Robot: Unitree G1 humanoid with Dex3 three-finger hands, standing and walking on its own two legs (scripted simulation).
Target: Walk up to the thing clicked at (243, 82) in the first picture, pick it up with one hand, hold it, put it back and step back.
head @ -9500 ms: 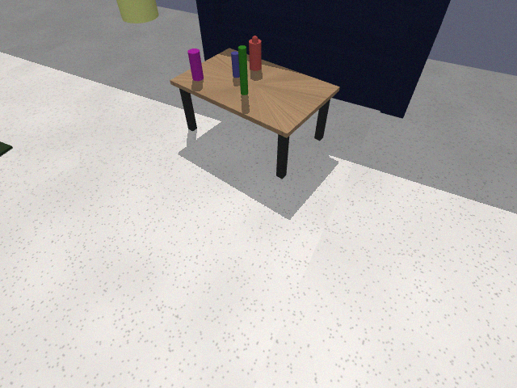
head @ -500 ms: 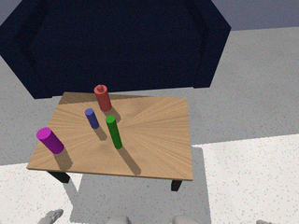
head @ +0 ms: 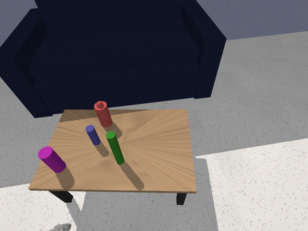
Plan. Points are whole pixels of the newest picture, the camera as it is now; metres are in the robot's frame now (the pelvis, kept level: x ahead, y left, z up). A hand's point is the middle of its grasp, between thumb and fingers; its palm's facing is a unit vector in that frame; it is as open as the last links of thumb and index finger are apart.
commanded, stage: walk up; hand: left
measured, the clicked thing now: (116, 149) +0.50 +0.23 -0.30
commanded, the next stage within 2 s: stand in 0.76 s
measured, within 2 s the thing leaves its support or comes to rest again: neither
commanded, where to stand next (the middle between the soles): +0.05 +0.00 m, yaw +3 degrees
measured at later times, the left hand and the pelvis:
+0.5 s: hand out of the picture +0.10 +0.26 -0.15, palm faces -0.01 -0.95 -0.32, open 7.4 cm; pelvis +0.01 +0.02 +0.01, yaw -1 degrees
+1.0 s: hand out of the picture +0.10 +0.27 -0.15, palm faces -0.02 -0.94 -0.34, open 7.4 cm; pelvis +0.01 +0.02 +0.01, yaw +0 degrees
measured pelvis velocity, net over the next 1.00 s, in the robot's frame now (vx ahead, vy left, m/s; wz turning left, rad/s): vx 0.01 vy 0.02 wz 0.00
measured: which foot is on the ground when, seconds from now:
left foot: down 0.00-1.00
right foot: down 0.00-1.00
